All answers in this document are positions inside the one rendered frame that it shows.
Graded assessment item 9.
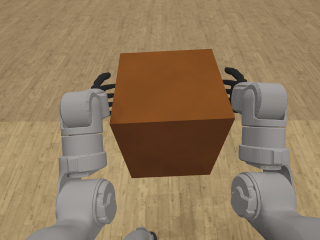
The right robot hand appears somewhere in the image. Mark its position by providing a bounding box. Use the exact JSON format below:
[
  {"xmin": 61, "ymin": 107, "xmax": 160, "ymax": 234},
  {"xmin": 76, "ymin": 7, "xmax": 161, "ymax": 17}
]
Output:
[{"xmin": 222, "ymin": 67, "xmax": 247, "ymax": 113}]

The carton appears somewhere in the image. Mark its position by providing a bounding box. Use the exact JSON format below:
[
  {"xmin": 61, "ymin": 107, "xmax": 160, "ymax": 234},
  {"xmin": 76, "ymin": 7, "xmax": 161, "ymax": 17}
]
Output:
[{"xmin": 109, "ymin": 49, "xmax": 235, "ymax": 178}]

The left robot hand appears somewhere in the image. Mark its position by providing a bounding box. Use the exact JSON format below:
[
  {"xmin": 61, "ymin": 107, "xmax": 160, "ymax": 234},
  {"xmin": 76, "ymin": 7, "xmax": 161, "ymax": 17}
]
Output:
[{"xmin": 91, "ymin": 72, "xmax": 116, "ymax": 116}]

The robot left upper arm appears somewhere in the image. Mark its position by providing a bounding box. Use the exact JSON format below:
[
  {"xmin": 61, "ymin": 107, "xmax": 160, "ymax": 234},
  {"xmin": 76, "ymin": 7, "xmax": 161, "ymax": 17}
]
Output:
[{"xmin": 25, "ymin": 178, "xmax": 117, "ymax": 240}]

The robot left shin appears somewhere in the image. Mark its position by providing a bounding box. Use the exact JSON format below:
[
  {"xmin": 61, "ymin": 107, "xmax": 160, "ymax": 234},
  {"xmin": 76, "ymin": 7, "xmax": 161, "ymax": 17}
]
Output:
[{"xmin": 136, "ymin": 226, "xmax": 149, "ymax": 233}]

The right robot forearm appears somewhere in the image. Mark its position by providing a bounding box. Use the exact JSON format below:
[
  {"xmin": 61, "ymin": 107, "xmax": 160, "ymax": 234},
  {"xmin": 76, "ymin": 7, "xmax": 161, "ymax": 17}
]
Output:
[{"xmin": 231, "ymin": 82, "xmax": 297, "ymax": 203}]

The robot left thigh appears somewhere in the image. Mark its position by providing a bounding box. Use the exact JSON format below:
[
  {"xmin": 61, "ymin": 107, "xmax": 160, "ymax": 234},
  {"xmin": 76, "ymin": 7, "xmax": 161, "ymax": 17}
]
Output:
[{"xmin": 123, "ymin": 230, "xmax": 154, "ymax": 240}]

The left robot forearm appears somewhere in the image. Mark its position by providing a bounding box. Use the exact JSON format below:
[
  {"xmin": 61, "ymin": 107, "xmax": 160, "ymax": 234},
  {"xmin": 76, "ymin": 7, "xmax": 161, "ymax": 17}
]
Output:
[{"xmin": 55, "ymin": 88, "xmax": 110, "ymax": 219}]

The robot right upper arm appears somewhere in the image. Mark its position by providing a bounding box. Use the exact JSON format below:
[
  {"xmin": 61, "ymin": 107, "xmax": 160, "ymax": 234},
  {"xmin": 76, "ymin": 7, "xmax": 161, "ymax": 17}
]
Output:
[{"xmin": 230, "ymin": 172, "xmax": 320, "ymax": 240}]

